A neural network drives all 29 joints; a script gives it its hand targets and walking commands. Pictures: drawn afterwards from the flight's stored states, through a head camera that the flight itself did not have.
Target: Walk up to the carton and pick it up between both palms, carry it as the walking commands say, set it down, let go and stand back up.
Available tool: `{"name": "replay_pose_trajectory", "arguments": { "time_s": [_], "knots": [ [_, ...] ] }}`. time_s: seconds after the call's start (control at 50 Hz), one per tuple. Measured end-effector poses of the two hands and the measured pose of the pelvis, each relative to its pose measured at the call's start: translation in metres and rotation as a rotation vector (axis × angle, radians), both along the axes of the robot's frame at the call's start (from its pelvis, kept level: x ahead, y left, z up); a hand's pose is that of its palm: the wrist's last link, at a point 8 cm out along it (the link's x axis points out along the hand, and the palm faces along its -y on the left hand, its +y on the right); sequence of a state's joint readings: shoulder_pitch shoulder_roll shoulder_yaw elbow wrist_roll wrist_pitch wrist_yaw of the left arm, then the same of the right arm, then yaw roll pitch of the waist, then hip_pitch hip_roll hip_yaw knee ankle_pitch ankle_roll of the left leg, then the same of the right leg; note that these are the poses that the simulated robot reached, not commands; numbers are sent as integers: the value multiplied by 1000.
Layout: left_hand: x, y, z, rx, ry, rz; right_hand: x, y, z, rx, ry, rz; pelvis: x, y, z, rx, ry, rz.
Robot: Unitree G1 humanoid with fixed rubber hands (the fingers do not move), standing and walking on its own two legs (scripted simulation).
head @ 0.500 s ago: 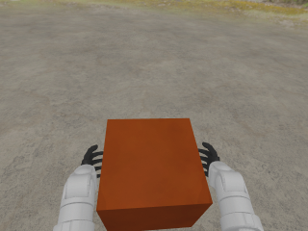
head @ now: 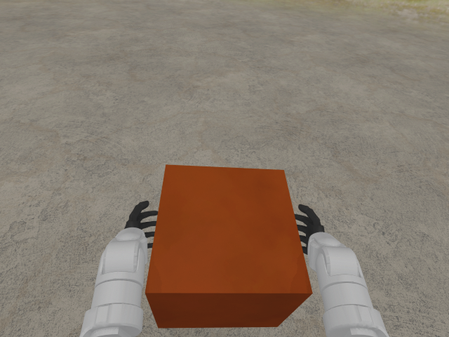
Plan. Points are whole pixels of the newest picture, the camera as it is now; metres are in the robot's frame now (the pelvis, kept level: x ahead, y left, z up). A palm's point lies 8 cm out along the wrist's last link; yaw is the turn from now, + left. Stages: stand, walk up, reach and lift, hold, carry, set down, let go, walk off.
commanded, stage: reach and lift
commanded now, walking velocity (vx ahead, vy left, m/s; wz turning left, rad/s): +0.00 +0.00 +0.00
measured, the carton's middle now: (222, 247) +0.32 +0.03 -0.03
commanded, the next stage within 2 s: hold in 0.96 s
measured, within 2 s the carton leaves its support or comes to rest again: neither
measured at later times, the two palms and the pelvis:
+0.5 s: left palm (136, 237) +0.29 +0.19 +0.04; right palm (318, 245) +0.30 -0.15 +0.04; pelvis +0.00 +0.00 +0.00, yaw +0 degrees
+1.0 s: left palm (135, 242) +0.27 +0.19 +0.04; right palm (321, 252) +0.28 -0.16 +0.05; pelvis -0.01 +0.00 +0.00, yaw +0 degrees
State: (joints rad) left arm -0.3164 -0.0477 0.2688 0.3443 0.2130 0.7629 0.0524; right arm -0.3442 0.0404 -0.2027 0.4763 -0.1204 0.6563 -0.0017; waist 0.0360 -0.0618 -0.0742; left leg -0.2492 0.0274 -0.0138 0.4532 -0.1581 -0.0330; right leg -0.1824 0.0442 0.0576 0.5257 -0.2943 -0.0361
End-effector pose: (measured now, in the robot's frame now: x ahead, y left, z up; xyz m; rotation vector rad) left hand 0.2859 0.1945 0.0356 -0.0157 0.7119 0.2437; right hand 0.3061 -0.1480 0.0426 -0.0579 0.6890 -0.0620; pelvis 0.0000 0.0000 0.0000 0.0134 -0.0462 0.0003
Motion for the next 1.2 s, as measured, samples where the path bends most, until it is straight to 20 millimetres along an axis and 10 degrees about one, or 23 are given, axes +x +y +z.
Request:
{"name": "replay_pose_trajectory", "arguments": {
  "time_s": [1.2],
  "knots": [
    [-15, -5, 4, 15, -17, -41, -24, -5, 6, -5, -12, -29, -12, 4, 0, -5, -25, 0]
  ]
}}
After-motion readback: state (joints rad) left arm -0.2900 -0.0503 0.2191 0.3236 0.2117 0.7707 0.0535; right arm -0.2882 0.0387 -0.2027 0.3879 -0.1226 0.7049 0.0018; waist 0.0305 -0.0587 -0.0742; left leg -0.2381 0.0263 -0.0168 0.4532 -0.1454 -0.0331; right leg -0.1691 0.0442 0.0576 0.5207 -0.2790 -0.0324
